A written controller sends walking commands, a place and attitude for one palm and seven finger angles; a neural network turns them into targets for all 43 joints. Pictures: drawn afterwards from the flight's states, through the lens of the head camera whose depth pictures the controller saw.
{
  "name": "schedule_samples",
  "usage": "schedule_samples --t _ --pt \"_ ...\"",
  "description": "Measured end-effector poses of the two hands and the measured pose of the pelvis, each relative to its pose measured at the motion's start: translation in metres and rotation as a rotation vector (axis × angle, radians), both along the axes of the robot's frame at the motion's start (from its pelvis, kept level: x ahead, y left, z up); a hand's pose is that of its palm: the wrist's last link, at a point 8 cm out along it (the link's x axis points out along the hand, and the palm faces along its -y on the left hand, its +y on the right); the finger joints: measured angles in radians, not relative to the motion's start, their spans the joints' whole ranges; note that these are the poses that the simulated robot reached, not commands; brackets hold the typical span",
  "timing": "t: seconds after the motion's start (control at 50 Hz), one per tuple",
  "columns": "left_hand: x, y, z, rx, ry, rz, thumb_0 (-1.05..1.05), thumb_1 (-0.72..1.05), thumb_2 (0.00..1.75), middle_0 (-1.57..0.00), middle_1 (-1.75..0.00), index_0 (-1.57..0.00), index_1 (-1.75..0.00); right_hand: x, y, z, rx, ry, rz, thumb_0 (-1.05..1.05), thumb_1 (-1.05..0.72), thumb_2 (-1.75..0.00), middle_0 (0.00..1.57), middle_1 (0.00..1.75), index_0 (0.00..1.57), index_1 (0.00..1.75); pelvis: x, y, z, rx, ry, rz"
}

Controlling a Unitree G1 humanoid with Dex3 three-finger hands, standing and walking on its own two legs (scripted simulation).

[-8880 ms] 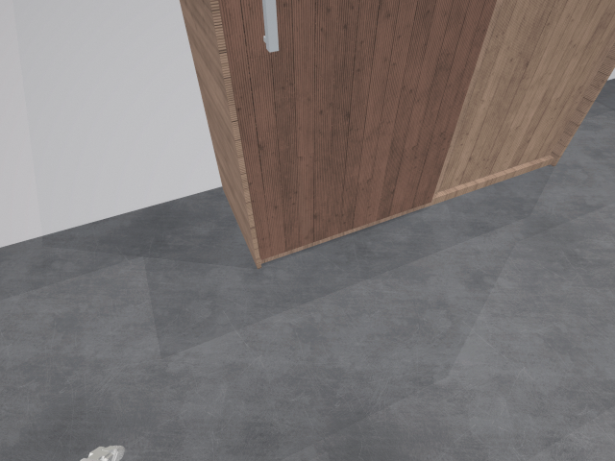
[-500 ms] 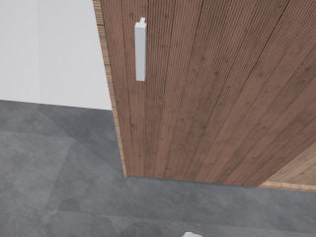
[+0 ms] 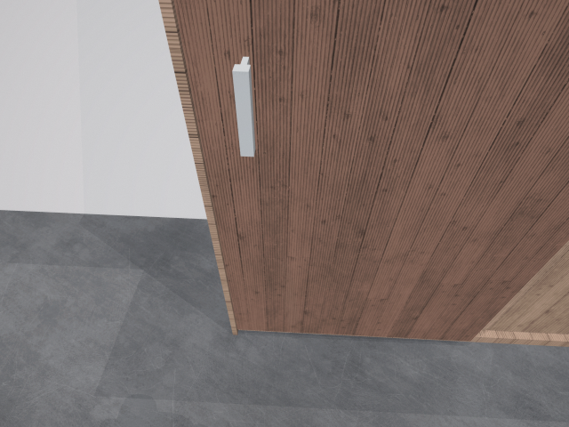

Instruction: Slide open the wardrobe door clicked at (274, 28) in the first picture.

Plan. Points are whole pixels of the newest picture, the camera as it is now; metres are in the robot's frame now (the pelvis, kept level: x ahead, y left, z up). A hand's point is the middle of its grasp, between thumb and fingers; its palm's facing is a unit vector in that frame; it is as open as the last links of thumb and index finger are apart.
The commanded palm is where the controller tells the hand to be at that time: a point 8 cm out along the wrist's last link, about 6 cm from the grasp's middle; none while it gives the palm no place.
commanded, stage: come to a stop and stand still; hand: left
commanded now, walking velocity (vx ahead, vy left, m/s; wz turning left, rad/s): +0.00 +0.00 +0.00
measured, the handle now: (246, 107) +0.56 +0.10 +0.18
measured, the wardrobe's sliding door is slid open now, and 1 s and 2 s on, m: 0.00 0.00 0.00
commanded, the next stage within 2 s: look again from close up in 0.80 s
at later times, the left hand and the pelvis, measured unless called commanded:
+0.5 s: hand out of the picture -0.03 +0.16 -0.18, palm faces +0.02 -0.98 -0.17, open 7.3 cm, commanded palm none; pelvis -0.01 +0.00 -0.01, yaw +1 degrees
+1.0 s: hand out of the picture -0.01 +0.20 -0.18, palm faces +0.04 -0.97 -0.22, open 7.3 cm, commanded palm none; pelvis -0.02 +0.01 -0.01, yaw +2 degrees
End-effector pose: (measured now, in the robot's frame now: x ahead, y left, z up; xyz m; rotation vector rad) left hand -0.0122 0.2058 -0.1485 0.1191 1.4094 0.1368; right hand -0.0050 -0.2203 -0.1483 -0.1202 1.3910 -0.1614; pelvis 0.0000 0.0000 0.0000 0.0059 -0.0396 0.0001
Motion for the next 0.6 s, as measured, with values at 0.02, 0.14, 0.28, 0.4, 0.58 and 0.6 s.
schedule_samples --t 0.02,0.14,0.28,0.4,0.58,0.6 --pt "-0.001 -0.001 0.0 -0.002 0.002 0.001 0.0 0.92 0.9 -0.2 -0.29 -0.2 -0.3 -0.006 0.001 0.0 0.002 0.013 -0.004 0.0 -0.92 -0.9 0.2 0.3 0.2 0.3 -0.001 -0.001 0.0 0.0 0.001 0.0" --pt "-0.009 -0.004 -0.001 -0.007 0.012 0.006 0.0 0.92 0.9 -0.2 -0.29 -0.2 -0.3 -0.037 0.008 -0.001 0.018 0.083 -0.024 0.0 -0.92 -0.9 0.2 0.3 0.2 0.3 -0.005 -0.003 0.0 -0.003 0.005 0.003" --pt "-0.018 -0.005 -0.001 -0.006 0.035 0.009 0.0 0.91 0.9 -0.2 -0.29 -0.2 -0.3 -0.051 0.016 -0.001 0.035 0.116 -0.039 0.0 -0.91 -0.9 0.2 0.3 0.2 0.3 -0.006 -0.003 -0.001 -0.005 0.012 0.002" --pt "-0.021 -0.005 -0.001 -0.006 0.047 0.016 0.0 0.91 0.9 -0.2 -0.29 -0.2 -0.3 -0.045 0.019 -0.002 0.04 0.106 -0.036 0.0 -0.91 -0.9 0.2 0.3 0.2 0.3 -0.005 -0.002 -0.001 -0.004 0.02 0.002" --pt "-0.012 0.008 -0.006 0.017 -0.033 0.006 0.0 0.91 0.9 -0.2 -0.29 -0.2 -0.3 -0.001 0.011 -0.007 0.002 -0.042 0.039 0.02 -0.93 -0.9 0.2 0.3 0.2 0.3 -0.007 0.008 -0.009 -0.02 0.003 0.023" --pt "-0.01 0.01 -0.006 0.019 -0.045 0.007 0.0 0.91 0.9 -0.2 -0.29 -0.2 -0.3 0.003 0.01 -0.006 -0.004 -0.056 0.043 0.02 -0.93 -0.9 0.2 0.3 0.2 0.3 -0.007 0.009 -0.009 -0.019 0.001 0.024"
